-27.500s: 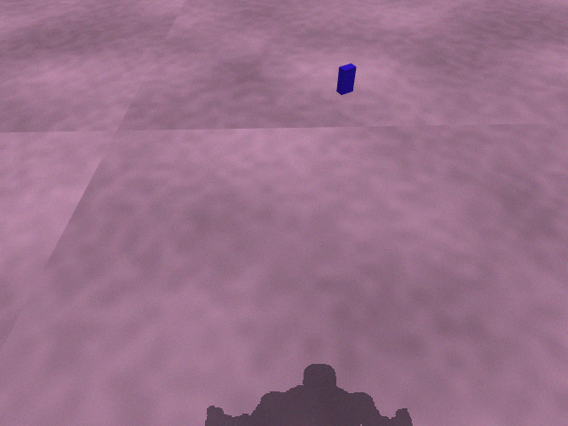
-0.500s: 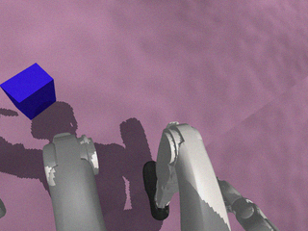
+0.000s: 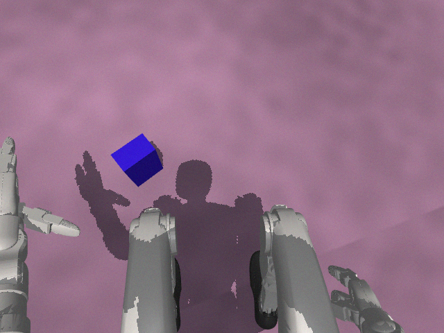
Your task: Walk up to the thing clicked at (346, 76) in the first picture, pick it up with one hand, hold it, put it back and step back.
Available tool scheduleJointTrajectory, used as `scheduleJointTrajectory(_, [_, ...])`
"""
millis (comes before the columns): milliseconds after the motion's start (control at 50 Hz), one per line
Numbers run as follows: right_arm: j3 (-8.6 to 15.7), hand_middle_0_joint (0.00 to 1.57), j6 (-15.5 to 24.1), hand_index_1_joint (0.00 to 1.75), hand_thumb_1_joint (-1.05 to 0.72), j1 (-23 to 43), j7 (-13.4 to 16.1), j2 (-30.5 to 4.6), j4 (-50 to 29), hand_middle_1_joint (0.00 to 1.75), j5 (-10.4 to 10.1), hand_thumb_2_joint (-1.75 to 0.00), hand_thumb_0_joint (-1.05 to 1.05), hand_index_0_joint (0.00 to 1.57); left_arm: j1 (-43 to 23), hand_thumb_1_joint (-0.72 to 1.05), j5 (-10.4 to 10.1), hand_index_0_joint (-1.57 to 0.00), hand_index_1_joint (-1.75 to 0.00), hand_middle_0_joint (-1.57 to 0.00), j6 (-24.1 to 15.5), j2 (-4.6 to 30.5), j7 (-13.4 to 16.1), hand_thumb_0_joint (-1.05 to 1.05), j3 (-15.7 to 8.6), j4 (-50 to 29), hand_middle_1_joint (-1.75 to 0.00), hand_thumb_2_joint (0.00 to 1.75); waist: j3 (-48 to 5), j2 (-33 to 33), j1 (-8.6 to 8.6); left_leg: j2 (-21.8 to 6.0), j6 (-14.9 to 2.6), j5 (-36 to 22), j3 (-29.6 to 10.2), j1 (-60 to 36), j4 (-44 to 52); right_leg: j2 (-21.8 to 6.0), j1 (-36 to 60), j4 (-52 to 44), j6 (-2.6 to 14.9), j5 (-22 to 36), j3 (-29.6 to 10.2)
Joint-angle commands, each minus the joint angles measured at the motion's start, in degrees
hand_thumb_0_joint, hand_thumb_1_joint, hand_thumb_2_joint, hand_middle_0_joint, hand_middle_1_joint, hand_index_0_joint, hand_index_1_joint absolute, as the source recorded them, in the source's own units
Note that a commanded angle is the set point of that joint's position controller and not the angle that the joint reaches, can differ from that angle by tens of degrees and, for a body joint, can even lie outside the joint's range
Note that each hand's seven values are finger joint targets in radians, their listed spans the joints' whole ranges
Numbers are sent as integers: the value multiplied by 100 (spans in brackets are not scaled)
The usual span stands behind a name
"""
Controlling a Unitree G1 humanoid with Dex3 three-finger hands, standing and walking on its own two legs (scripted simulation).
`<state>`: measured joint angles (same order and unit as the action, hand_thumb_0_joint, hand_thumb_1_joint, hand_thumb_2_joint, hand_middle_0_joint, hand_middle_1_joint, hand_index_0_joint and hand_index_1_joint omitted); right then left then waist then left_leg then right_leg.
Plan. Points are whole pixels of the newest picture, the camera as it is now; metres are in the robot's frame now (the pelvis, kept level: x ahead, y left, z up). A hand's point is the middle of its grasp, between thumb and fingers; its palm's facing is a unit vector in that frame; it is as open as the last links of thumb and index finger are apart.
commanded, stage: home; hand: left
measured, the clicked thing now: (140, 162) +0.48 +0.23 -0.34
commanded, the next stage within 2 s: none
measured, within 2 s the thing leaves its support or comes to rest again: neither
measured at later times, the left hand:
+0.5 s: hand (10, 217) +0.28 +0.24 +0.13, palm faces +0.20 -0.91 -0.37, open 17.7 cm
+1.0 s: hand out of the picture +0.24 +0.21 +0.24, palm faces +0.21 -0.93 -0.30, open 17.7 cm
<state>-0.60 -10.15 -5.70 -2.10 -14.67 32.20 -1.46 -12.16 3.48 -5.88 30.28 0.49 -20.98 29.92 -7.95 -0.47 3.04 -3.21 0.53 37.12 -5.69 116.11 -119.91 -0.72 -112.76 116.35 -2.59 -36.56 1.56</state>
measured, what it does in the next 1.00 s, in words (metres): rises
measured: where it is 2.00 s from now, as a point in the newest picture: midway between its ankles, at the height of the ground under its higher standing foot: (217, 306)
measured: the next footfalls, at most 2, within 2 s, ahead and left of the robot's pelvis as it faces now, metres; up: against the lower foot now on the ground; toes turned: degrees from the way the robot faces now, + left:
none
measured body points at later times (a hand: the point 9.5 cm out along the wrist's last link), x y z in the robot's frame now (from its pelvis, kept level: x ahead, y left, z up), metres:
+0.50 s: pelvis +0.07 -0.01 +0.22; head +0.16 +0.02 +0.66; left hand +0.27 +0.29 +0.15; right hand +0.25 -0.25 +0.13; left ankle +0.09 +0.13 -0.39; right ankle +0.10 -0.14 -0.39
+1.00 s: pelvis +0.09 +0.01 +0.29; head +0.11 +0.01 +0.74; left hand +0.23 +0.25 +0.26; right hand +0.29 -0.21 +0.22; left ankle +0.09 +0.13 -0.39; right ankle +0.10 -0.14 -0.39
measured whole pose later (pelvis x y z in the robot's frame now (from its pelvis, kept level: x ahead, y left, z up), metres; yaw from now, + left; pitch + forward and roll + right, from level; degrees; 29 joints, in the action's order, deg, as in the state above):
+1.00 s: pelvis +0.09 +0.01 +0.29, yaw +5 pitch +9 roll -2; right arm -1.8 4.8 -15.3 10.3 -11.2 26.8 -0.9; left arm 27.7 -0.7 16.7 12.1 9.0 0.5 -2.1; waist -7.6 -2.3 1.2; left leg -3.0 1.0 27.7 -1.5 37.7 -56.4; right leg -2.0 -34.6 52.9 -2.0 -27.0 2.8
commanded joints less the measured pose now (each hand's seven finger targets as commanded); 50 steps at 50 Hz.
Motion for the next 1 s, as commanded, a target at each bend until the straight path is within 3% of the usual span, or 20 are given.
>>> scheduleJointTrajectory(0, [528,20,344,30,-90,-340,390,-1148,-785,30,-79,-90,0,20,-414,-61,-93,-4,-4,-4,85,1475,325,0,-344,-1604,-4,0,-3350,-789,-110,127,-214,243,203,-3377,2549,180,2413,-2219,432,-5,147])
scheduleJointTrajectory(60, [502,20,455,30,-90,-357,559,-991,-820,30,-103,-90,0,20,-239,-61,-141,-4,-4,-4,238,1371,475,0,-256,-2048,-3,0,-3374,-788,-112,144,-204,17,313,-3876,2883,147,3065,-2717,409,112,5])
scheduleJointTrajectory(80, [484,20,517,30,-90,-336,599,-908,-837,30,-101,-90,0,20,128,-61,-161,-4,-3,-4,339,943,496,0,-5,-1697,-3,0,-3154,-621,-7,163,-220,-157,375,-3931,2953,143,3244,-2923,392,243,-27])
scheduleJointTrajectory(100, [456,20,577,30,-90,-317,640,-875,-829,30,-101,-90,0,20,264,-61,-190,-4,-3,-4,400,768,529,0,81,-1619,-3,0,-2922,-530,-4,162,-219,-196,369,-3997,3112,136,3368,-3062,395,263,8])
scheduleJointTrajectory(140, [449,20,678,30,-90,-365,722,-808,-835,30,-103,-90,0,20,545,-61,-203,-4,-4,-4,515,547,584,0,235,-1501,-4,0,-2786,-468,-13,171,-223,-562,450,-4277,3315,120,3818,-3403,379,598,-32])
scheduleJointTrajectory(160, [446,20,717,30,-90,-431,751,-804,-817,30,-97,-90,0,20,451,-61,-218,-4,-3,-4,550,599,613,0,234,-1744,-3,0,-2835,-428,-19,175,-232,-739,471,-4424,3405,100,4085,-3546,363,779,-48])
scheduleJointTrajectory(240, [401,20,869,30,-90,-447,844,-735,-884,30,-109,-90,0,20,1115,-61,-282,-4,-4,-4,825,-38,695,0,679,-1545,-4,0,-2401,-344,-4,197,-186,-953,459,-5134,4103,82,4661,-4171,375,983,22])
scheduleJointTrajectory(360, [336,20,1060,30,-90,-600,999,-641,-930,30,-119,-90,0,20,1489,-61,-327,-4,-4,-4,1165,-80,921,0,817,-2303,-4,2,-2315,-438,-118,195,-130,-1634,481,-6282,4999,63,5823,-4966,365,1616,42])
scheduleJointTrajectory(400, [308,20,1140,30,-90,-628,1064,-584,-977,30,-112,-90,0,20,1955,-61,-352,-4,-4,-4,1345,-541,948,0,1156,-2177,-4,2,-2084,-303,-24,190,-124,-1843,488,-6603,5258,70,6170,-5272,340,1857,53])
scheduleJointTrajectory(440, [302,20,1197,30,-90,-735,1135,-545,-948,30,-101,-90,0,20,1986,-61,-352,-4,-4,-4,1439,-445,1030,0,1094,-2597,-4,1,-2003,-425,-66,190,-113,-2105,504,-6960,5516,64,6541,-5543,326,2112,45])
scheduleJointTrajectory(480, [280,20,1237,30,-90,-739,1187,-519,-1041,30,-85,-90,0,20,2434,-61,-361,-4,-4,-4,1598,-725,1055,0,1357,-2645,-4,0,-1743,-457,-54,189,-81,-2214,513,-7274,5842,81,6818,-5807,318,2197,91])
scheduleJointTrajectory(520, [264,20,1288,30,-90,-773,1252,-486,-1086,30,-79,-90,0,20,2610,-60,-378,-4,-5,-4,1715,-739,1102,0,1382,-2981,-5,3,-1637,-431,-86,201,-76,-2376,520,-7580,6106,99,7158,-6048,302,2357,145])
scheduleJointTrajectory(620, [212,20,1420,30,-90,-758,1359,-368,-1244,30,-43,-90,0,20,3127,-59,-414,-4,-5,-5,1928,-1010,1151,0,1710,-3747,-5,3,-1098,-396,-130,198,-55,-2185,500,-7975,6754,150,7595,-6569,299,2145,272])
scheduleJointTrajectory(720, [182,20,1570,30,-90,-721,1397,-331,-1362,30,-5,-90,0,20,3874,-61,-418,-4,-4,-4,2041,-1276,1085,0,1887,-4019,-4,1,-595,-215,-166,175,-35,-2326,447,-8209,7103,217,7833,-6835,311,2178,368])
scheduleJointTrajectory(840, [193,20,1722,30,-90,-676,1351,-358,-1425,30,34,-90,0,20,3887,-61,-401,-4,-4,-4,2015,-1312,944,0,1898,-4222,-4,1,-192,-38,-110,200,-46,-2068,497,-8230,7304,204,7908,-7104,273,1954,339])
scheduleJointTrajectory(860, [200,20,1745,30,-90,-703,1353,-342,-1378,30,55,-90,0,20,3759,-61,-398,-4,-4,-4,1977,-1228,942,0,1815,-4397,-4,1,-247,-155,-120,206,-37,-2092,506,-8277,7309,201,7965,-7117,275,1976,326])
scheduleJointTrajectory(920, [207,20,1811,30,-90,-698,1335,-350,-1361,30,87,-90,0,20,3830,-61,-368,-4,-4,-4,1951,-1344,880,0,1883,-4107,-4,0,-345,-115,-108,212,-26,-2242,480,-8351,7310,203,8043,-7079,283,2096,319])
scheduleJointTrajectory(960, [208,20,1831,30,-90,-724,1340,-357,-1339,30,91,-90,0,20,3531,-61,-358,-4,-4,-4,1887,-1114,895,0,1742,-4573,-4,0,-511,-322,-158,211,-1,-2400,501,-8531,7334,199,8123,-7047,294,2218,312])
scheduleJointTrajectory(980, [197,20,1842,30,-90,-712,1340,-355,-1333,30,95,-90,0,20,3550,-61,-341,-4,-4,-4,1889,-1162,884,0,1824,-4486,-4,1,-538,-330,-117,217,0,-2492,510,-8600,7308,189,8160,-7074,288,2303,294])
